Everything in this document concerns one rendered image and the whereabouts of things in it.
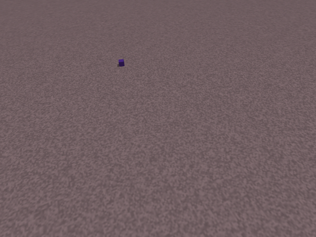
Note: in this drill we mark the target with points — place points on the cube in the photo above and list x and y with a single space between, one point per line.
121 62

